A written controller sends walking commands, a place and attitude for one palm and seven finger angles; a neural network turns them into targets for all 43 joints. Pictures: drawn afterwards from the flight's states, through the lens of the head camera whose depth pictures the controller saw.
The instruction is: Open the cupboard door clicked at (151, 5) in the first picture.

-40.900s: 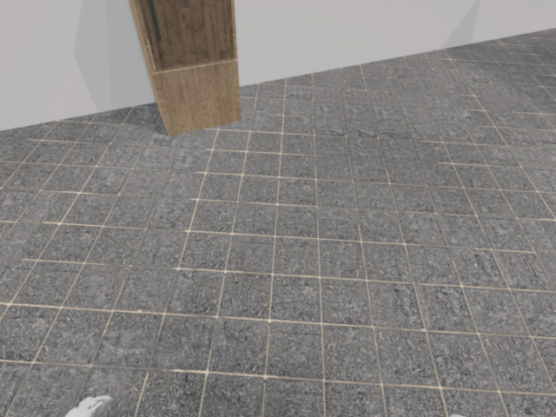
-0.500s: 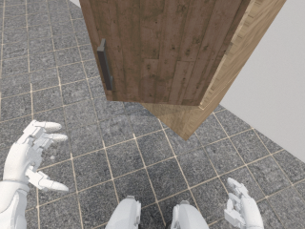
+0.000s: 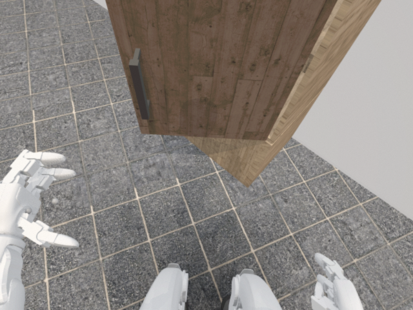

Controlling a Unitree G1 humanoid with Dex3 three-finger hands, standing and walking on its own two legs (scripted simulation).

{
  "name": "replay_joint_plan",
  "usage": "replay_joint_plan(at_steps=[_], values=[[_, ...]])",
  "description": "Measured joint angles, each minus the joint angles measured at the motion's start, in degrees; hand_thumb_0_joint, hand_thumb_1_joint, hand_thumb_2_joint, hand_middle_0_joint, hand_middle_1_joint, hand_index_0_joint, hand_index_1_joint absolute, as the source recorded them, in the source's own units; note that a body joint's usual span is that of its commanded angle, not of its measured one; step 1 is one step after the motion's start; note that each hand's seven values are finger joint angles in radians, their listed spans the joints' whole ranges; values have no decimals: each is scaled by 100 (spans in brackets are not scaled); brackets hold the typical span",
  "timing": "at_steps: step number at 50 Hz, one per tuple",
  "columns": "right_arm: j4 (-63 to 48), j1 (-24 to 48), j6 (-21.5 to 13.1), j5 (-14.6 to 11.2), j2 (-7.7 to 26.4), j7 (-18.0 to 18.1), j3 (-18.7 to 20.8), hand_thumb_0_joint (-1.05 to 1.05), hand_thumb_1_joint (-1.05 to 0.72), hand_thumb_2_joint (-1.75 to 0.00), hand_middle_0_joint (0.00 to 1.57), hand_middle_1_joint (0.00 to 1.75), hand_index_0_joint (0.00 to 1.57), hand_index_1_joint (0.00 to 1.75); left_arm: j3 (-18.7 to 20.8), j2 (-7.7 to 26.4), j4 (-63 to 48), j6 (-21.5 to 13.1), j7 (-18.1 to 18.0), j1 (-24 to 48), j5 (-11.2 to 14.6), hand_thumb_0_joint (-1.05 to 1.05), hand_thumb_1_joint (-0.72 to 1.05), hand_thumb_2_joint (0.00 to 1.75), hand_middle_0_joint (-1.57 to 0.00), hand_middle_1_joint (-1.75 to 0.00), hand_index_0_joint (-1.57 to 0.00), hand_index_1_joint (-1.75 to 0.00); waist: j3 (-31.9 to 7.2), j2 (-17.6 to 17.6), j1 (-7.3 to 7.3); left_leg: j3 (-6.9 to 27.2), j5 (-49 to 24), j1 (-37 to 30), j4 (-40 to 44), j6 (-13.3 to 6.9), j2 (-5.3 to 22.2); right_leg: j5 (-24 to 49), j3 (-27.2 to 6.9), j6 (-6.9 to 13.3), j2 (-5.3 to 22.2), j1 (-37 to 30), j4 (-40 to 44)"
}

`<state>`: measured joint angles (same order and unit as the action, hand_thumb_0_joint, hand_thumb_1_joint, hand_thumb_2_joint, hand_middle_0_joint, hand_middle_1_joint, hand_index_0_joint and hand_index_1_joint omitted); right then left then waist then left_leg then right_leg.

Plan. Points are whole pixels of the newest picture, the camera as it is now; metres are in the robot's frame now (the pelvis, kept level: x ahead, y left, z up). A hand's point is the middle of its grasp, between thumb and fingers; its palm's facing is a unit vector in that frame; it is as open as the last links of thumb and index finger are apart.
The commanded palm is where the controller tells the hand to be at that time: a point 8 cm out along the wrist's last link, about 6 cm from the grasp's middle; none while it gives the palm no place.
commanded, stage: raise the hand with hooked fingers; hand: left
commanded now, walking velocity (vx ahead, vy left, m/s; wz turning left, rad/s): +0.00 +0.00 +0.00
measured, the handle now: (141, 87) +0.59 +0.20 +0.00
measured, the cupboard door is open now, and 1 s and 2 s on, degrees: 41 41 41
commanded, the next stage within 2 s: move the hooked fingers beside the handle in 0.14 s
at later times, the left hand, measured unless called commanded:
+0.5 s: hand (76, 184) +0.32 +0.26 +0.03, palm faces +0.03 -1.00 -0.06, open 14.0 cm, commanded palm +0.30 +0.31 +0.03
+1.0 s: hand (90, 151) +0.40 +0.26 +0.01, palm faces +0.04 -1.00 -0.03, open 14.0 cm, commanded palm +0.38 +0.30 +0.01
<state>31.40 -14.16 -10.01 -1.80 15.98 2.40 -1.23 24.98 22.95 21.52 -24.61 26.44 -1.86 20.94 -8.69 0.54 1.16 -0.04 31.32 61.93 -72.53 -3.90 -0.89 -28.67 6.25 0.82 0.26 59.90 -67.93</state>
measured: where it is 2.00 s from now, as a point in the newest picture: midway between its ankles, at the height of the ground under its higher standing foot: outside the picture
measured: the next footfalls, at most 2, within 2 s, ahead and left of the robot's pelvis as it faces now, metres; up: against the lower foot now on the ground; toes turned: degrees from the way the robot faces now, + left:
none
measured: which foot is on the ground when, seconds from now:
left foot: down 0.00-1.00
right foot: down 0.00-1.00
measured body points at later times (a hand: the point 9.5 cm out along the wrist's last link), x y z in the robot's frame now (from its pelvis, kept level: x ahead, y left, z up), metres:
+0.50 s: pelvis +0.00 -0.02 -0.01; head +0.11 +0.01 +0.42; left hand +0.31 +0.31 +0.03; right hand +0.16 -0.28 -0.10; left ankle +0.03 +0.07 -0.63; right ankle +0.04 -0.12 -0.63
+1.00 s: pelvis +0.00 -0.01 -0.02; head +0.14 +0.02 +0.41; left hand +0.39 +0.31 +0.02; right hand +0.11 -0.28 -0.12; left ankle +0.03 +0.07 -0.63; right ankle +0.04 -0.12 -0.63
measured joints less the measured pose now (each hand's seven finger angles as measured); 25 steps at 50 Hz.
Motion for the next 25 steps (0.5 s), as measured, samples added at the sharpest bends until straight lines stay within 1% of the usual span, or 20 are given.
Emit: replay_joint_plan(at_steps=[7,14,19,25], values=[[-24,59,14,-21,-38,24,-39,1,-91,-90,20,30,20,30,-112,-10,-7,71,151,-46,-24,-2,-49,30,-30,-120,-30,-120,-10,29,-27,24,-17,-41,19,36,22,10,21,42,-24,-35,11],[-55,79,17,-28,-47,62,-70,1,-91,-90,20,30,20,30,-37,-32,130,15,101,47,22,-2,-49,30,-30,-120,-30,-120,-26,3,-42,43,-6,-27,-10,82,40,-22,40,99,-41,-2,-55],[20,115,7,-22,9,130,-102,1,-91,-90,20,30,20,30,5,66,533,20,151,470,-87,-2,-50,30,-30,-120,-30,-121,-20,-16,-53,92,40,118,-151,119,59,-79,91,145,-55,134,-193],[128,171,18,-15,44,161,-87,1,-91,-90,20,30,20,30,43,189,790,66,236,1034,-142,-2,-50,30,-30,-120,-30,-121,25,-6,18,112,88,289,-286,155,99,-114,113,181,-90,308,-314]])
